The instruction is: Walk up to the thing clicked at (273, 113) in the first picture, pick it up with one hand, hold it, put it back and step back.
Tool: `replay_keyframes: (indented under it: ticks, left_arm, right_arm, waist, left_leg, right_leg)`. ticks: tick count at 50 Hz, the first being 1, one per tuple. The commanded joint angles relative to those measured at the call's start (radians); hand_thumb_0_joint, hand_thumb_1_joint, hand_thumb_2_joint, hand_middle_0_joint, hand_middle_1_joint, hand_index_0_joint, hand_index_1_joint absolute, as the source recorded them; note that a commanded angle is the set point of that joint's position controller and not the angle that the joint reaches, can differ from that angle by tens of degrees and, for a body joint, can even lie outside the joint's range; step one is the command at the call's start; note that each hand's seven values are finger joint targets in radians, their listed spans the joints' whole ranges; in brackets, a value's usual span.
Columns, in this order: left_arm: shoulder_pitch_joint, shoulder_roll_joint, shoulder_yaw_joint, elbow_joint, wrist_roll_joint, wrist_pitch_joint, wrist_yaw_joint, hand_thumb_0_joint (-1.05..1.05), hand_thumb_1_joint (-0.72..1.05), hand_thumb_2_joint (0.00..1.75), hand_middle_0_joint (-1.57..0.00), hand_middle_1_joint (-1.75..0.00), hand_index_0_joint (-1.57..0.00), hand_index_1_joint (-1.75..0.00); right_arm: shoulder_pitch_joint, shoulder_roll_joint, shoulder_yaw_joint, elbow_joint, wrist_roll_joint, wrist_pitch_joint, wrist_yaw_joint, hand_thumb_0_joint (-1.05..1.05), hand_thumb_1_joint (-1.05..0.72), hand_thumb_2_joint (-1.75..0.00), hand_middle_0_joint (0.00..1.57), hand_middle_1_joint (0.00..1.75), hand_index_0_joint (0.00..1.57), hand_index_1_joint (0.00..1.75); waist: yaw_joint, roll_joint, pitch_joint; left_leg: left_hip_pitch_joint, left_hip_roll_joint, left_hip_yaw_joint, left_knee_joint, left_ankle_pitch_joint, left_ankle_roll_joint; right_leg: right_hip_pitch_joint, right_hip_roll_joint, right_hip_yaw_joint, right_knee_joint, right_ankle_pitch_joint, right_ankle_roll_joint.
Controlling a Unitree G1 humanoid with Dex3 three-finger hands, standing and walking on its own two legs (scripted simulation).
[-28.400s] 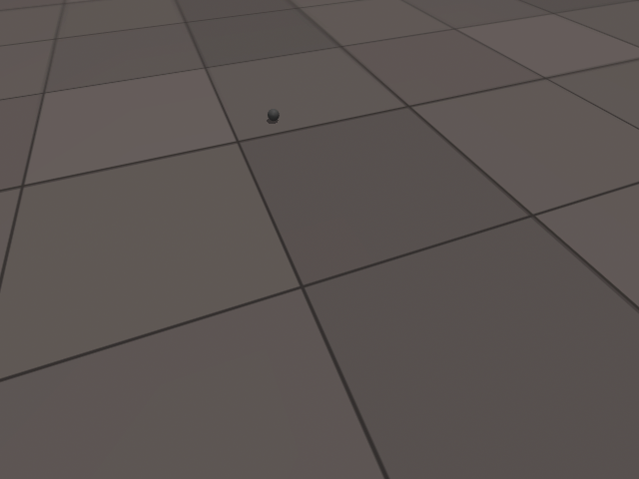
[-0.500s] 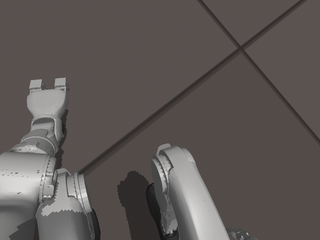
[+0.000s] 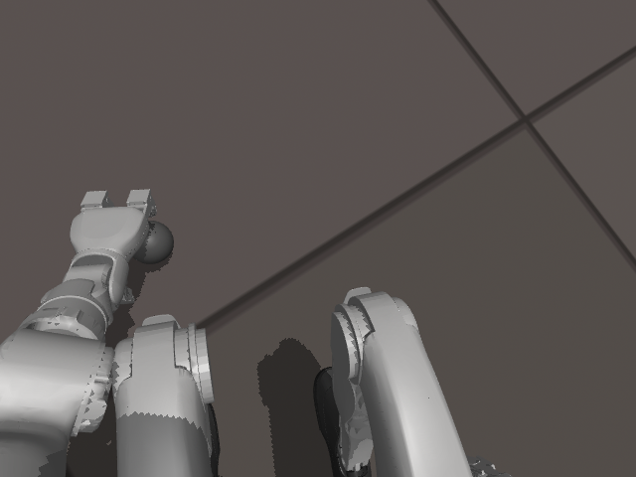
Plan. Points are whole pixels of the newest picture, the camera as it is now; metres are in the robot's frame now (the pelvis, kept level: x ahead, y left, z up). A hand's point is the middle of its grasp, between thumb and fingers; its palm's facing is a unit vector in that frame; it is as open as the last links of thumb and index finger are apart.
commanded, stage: rest palm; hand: left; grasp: from above
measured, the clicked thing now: (150, 242) +0.47 +0.20 -0.29
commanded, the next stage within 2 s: close in 1.40 s
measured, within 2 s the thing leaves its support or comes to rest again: neither
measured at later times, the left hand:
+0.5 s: hand (137, 237) +0.46 +0.21 -0.24, palm faces -0.46 -0.11 -0.88, open 13.9 cm
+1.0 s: hand (136, 239) +0.46 +0.21 -0.25, palm faces -0.40 -0.05 -0.92, open 13.9 cm
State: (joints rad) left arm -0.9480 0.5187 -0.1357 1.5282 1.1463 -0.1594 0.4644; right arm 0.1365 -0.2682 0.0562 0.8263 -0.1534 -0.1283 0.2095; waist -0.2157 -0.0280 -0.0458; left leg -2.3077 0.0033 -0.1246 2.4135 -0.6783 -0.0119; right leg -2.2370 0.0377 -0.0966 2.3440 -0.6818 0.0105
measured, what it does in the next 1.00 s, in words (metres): stands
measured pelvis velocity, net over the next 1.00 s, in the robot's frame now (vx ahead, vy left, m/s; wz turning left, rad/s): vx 0.00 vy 0.01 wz -0.10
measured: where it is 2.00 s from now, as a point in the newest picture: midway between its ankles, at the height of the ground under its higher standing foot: (275, 468)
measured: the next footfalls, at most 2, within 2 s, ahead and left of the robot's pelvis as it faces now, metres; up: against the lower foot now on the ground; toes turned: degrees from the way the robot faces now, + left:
none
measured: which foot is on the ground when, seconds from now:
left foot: down 0.00-1.00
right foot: down 0.00-1.00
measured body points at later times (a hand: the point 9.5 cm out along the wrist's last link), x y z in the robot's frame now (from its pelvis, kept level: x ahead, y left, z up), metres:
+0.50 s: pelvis +0.01 +0.00 -0.02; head +0.28 +0.05 +0.34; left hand +0.49 +0.21 -0.19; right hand -0.01 -0.24 -0.11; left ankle +0.08 +0.13 -0.29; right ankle +0.10 -0.12 -0.29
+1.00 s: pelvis +0.00 +0.01 -0.02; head +0.26 +0.08 +0.33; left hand +0.48 +0.21 -0.20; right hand +0.01 -0.26 -0.09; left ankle +0.08 +0.13 -0.29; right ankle +0.10 -0.11 -0.29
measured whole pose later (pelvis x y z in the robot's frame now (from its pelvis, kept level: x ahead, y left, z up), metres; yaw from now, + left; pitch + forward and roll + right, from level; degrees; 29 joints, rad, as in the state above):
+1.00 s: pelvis +0.00 +0.01 -0.02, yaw -6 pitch +29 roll -12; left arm -1.06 0.74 0.05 1.83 1.26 -0.10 0.78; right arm 0.12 -0.33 0.17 0.77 -0.26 -0.30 0.38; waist -0.38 -0.07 0.08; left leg -2.36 0.02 -0.22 2.52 -0.70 -0.01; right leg -2.27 0.07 -0.17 2.37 -0.65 0.03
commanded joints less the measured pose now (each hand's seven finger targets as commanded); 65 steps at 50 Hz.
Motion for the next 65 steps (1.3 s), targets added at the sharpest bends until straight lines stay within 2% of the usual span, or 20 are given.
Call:
replay_keyframes:
  ticks: [1, 3, 6, 12, 16, 18, 24, 27, 31, 33, 34, 37, 40, 43, 48, 52, 56, 58, 64, 65]
  left_arm:
    - [-0.381, 0.106, 0.058, -0.015, 0.112, -0.037, 0.18, 0.0, -0.53, 0.97, -0.06, -1.03, -0.07, -1.02]
    - [-0.354, 0.168, 0.135, 0.046, 0.176, -0.014, 0.261, 0.0, -0.52, 0.97, -0.06, -1.02, -0.07, -1.01]
    - [-0.37, 0.139, 0.135, 0.134, 0.195, 0.033, 0.336, 0.0, -0.49, 0.94, -0.06, -1.03, -0.07, -1.01]
    - [-0.425, 0.209, 0.173, 0.172, 0.105, 0.116, 0.323, 0.0, -0.5, 0.96, -0.06, -1.04, -0.07, -1.02]
    - [-0.399, 0.278, 0.223, 0.094, 0.042, 0.107, 0.283, 0.0, -0.47, 0.92, -0.06, -1.06, -0.08, -1.03]
    - [-0.368, 0.256, 0.205, 0.11, 0.021, 0.092, 0.247, 0.0, -0.48, 0.91, -0.05, -1.07, -0.08, -1.04]
    - [-0.27, 0.303, 0.219, 0.1, 0.009, 0.031, 0.204, 0.0, -0.47, 0.9, -0.05, -1.08, -0.08, -1.05]
    - [-0.321, 0.268, 0.169, 0.102, 0.021, -0.005, 0.208, 0.0, -0.46, 0.91, -0.06, -1.1, -0.09, -1.06]
    - [-0.306, 0.29, 0.181, 0.135, 0.042, -0.045, 0.242, 0.0, -0.47, 0.91, -0.06, -1.07, -0.08, -1.04]
    - [-0.379, 0.284, 0.145, 0.134, 0.073, -0.063, 0.26, 0.0, -0.47, 0.91, -0.05, -1.07, -0.08, -1.04]
    - [-0.372, 0.304, 0.16, 0.148, 0.095, -0.065, 0.275, 0.0, -0.47, 0.92, -0.06, -1.07, -0.08, -1.04]
    - [-0.335, 0.322, 0.185, 0.2, 0.119, -0.052, 0.326, 0.0, -0.48, 0.92, -0.05, -1.04, -0.08, -1.02]
    - [-0.371, 0.302, 0.16, 0.169, 0.154, -0.025, 0.362, 0.0, -0.47, 0.93, -0.06, -1.05, -0.08, -1.02]
    - [-0.36, 0.324, 0.171, 0.206, 0.15, 0.022, 0.382, 0.0, -0.47, 0.92, -0.06, -1.05, -0.08, -1.02]
    - [-0.368, 0.325, 0.185, 0.214, 0.094, 0.08, 0.356, 0.0, -0.49, 0.93, -0.06, -1.04, -0.07, -1.02]
    - [-0.364, 0.304, 0.17, 0.202, 0.045, 0.082, 0.304, 0.0, -0.48, 0.9, -0.06, -1.06, -0.08, -1.03]
    - [-0.332, 0.309, 0.151, 0.171, 0.008, 0.054, 0.264, 0.0, -0.49, 0.91, -0.06, -1.08, -0.08, -1.05]
    - [-0.349, 0.291, 0.127, 0.155, 0.01, 0.035, 0.251, 0.0, -0.47, 0.89, -0.06, -1.1, -0.09, -1.06]
    - [-0.336, 0.312, 0.118, 0.175, 0.012, -0.013, 0.264, 0.0, -0.48, 0.89, -0.06, -1.1, -0.09, -1.07]
    - [-0.313, 0.346, 0.135, 0.176, 0.021, -0.018, 0.274, 0.0, -0.49, 0.92, -0.06, -1.1, -0.08, -1.07]
  right_arm:
    - [0.19, -0.263, -0.054, -0.008, -0.023, -0.024, -0.007, 0.0, -0.9, -0.9, 0.2, 0.3, 0.2, 0.3]
    - [0.177, -0.269, -0.049, -0.008, -0.038, -0.022, 0.005, 0.0, -0.9, -0.9, 0.2, 0.3, 0.2, 0.3]
    - [0.147, -0.263, -0.043, -0.015, -0.072, -0.037, 0.036, 0.0, -0.9, -0.9, 0.2, 0.3, 0.2, 0.3]
    - [0.18, -0.302, -0.019, -0.028, -0.093, -0.076, 0.091, 0.0, -0.91, -0.9, 0.2, 0.3, 0.2, 0.3]
    - [0.212, -0.301, -0.007, -0.027, -0.093, -0.098, 0.114, 0.0, -0.9, -0.9, 0.2, 0.3, 0.2, 0.3]
    - [0.216, -0.292, 0.006, -0.031, -0.094, -0.106, 0.126, 0.0, -0.91, -0.9, 0.2, 0.3, 0.2, 0.3]
    - [0.257, -0.294, 0.02, -0.017, -0.074, -0.096, 0.126, 0.0, -0.91, -0.9, 0.2, 0.3, 0.2, 0.3]
    - [0.25, -0.294, 0.036, -0.024, -0.078, -0.106, 0.13, 0.0, -0.91, -0.9, 0.2, 0.3, 0.2, 0.3]
    - [0.254, -0.317, 0.044, -0.022, -0.073, -0.114, 0.126, 0.0, -0.9, -0.9, 0.2, 0.3, 0.2, 0.3]
    - [0.241, -0.315, 0.057, -0.026, -0.089, -0.126, 0.132, 0.0, -0.9, -0.9, 0.2, 0.3, 0.2, 0.3]
    - [0.24, -0.324, 0.055, -0.032, -0.088, -0.13, 0.132, 0.0, -0.9, -0.9, 0.2, 0.3, 0.2, 0.3]
    - [0.219, -0.343, 0.043, -0.027, -0.093, -0.138, 0.128, 0.0, -0.9, -0.9, 0.2, 0.3, 0.2, 0.3]
    - [0.192, -0.326, 0.053, -0.042, -0.11, -0.15, 0.141, 0.0, -0.9, -0.9, 0.2, 0.3, 0.2, 0.3]
    - [0.188, -0.348, 0.033, -0.028, -0.111, -0.158, 0.148, 0.0, -0.9, -0.9, 0.2, 0.3, 0.2, 0.3]
    - [0.179, -0.363, 0.042, -0.041, -0.107, -0.183, 0.169, 0.0, -0.9, -0.9, 0.2, 0.3, 0.2, 0.3]
    - [0.202, -0.357, 0.049, -0.043, -0.103, -0.201, 0.178, 0.0, -0.91, -0.91, 0.2, 0.3, 0.2, 0.3]
    - [0.203, -0.35, 0.061, -0.036, -0.09, -0.207, 0.173, 0.0, -0.91, -0.91, 0.2, 0.3, 0.2, 0.3]
    - [0.223, -0.349, 0.071, -0.03, -0.094, -0.208, 0.176, 0.0, -0.91, -0.91, 0.2, 0.3, 0.2, 0.3]
    - [0.218, -0.365, 0.099, -0.041, -0.097, -0.209, 0.174, 0.0, -0.91, -0.91, 0.2, 0.3, 0.2, 0.3]
    - [0.215, -0.376, 0.101, -0.041, -0.091, -0.207, 0.169, 0.0, -0.91, -0.91, 0.2, 0.3, 0.2, 0.3]
  waist:
    - [-0.106, 0.299, -0.546]
    - [-0.103, 0.343, -0.541]
    - [-0.129, 0.374, -0.52]
    - [-0.168, 0.334, -0.545]
    - [-0.154, 0.323, -0.646]
    - [-0.168, 0.293, -0.628]
    - [-0.143, 0.279, -0.61]
    - [-0.179, 0.276, -0.554]
    - [-0.172, 0.277, -0.524]
    - [-0.204, 0.29, -0.485]
    - [-0.202, 0.291, -0.465]
    - [-0.186, 0.316, -0.444]
    - [-0.203, 0.356, -0.434]
    - [-0.206, 0.372, -0.419]
    - [-0.206, 0.363, -0.417]
    - [-0.219, 0.342, -0.433]
    - [-0.199, 0.349, -0.486]
    - [-0.221, 0.341, -0.513]
    - [-0.224, 0.318, -0.465]
    - [-0.207, 0.323, -0.474]
  left_leg:
    - [0.506, -0.009, 0.032, -0.26, 0.084, 0.006]
    - [0.529, -0.005, 0.036, -0.255, 0.13, 0.0]
    - [0.49, -0.012, 0.069, -0.237, 0.149, 0.005]
    - [0.437, -0.002, 0.065, -0.178, 0.127, 0.035]
    - [0.466, 0.004, 0.059, -0.15, 0.196, 0.04]
    - [0.437, 0.004, 0.055, -0.133, 0.198, 0.046]
    - [0.399, 0.007, 0.045, -0.142, 0.205, 0.051]
    - [0.397, 0.008, 0.03, -0.13, 0.183, 0.048]
    - [0.388, 0.009, 0.013, -0.145, 0.157, 0.043]
    - [0.379, 0.011, 0.006, -0.139, 0.118, 0.039]
    - [0.386, 0.01, 0.0, -0.148, 0.108, 0.036]
    - [0.393, 0.012, -0.006, -0.172, 0.065, 0.024]
    - [0.415, 0.016, -0.005, -0.163, 0.088, 0.015]
    - [0.394, 0.019, 0.0, -0.171, 0.075, 0.017]
    - [0.406, 0.027, -0.016, -0.155, 0.103, 0.018]
    - [0.413, 0.024, -0.015, -0.14, 0.12, 0.027]
    - [0.432, 0.026, -0.015, -0.139, 0.153, 0.028]
    - [0.44, 0.023, -0.004, -0.118, 0.198, 0.032]
    - [0.423, 0.024, -0.02, -0.125, 0.194, 0.029]
    - [0.43, 0.026, -0.02, -0.13, 0.201, 0.028]
  right_leg:
    - [0.199, 0.03, -0.108, -0.201, 0.171, -0.056]
    - [0.195, 0.03, -0.109, -0.18, 0.211, -0.057]
    - [0.223, 0.038, -0.099, -0.209, 0.233, -0.053]
    - [0.276, 0.039, -0.089, -0.23, 0.23, -0.037]
    - [0.401, 0.044, -0.09, -0.227, 0.296, -0.024]
    - [0.434, 0.046, -0.09, -0.22, 0.308, -0.021]
    - [0.461, 0.061, -0.108, -0.222, 0.319, -0.024]
    - [0.415, 0.066, -0.125, -0.21, 0.309, -0.027]
    - [0.374, 0.074, -0.144, -0.211, 0.273, -0.035]
    - [0.344, 0.076, -0.149, -0.203, 0.241, -0.037]
    - [0.319, 0.073, -0.154, -0.2, 0.225, -0.039]
    - [0.295, 0.077, -0.155, -0.203, 0.17, -0.045]
    - [0.278, 0.08, -0.159, -0.186, 0.201, -0.046]
    - [0.266, 0.086, -0.15, -0.207, 0.188, -0.044]
    - [0.259, 0.071, -0.156, -0.187, 0.226, -0.036]
    - [0.311, 0.066, -0.153, -0.191, 0.248, -0.029]
    - [0.381, 0.077, -0.153, -0.199, 0.281, -0.03]
    - [0.424, 0.08, -0.154, -0.201, 0.334, -0.024]
    - [0.406, 0.086, -0.172, -0.2, 0.33, -0.029]
    - [0.411, 0.092, -0.174, -0.204, 0.333, -0.031]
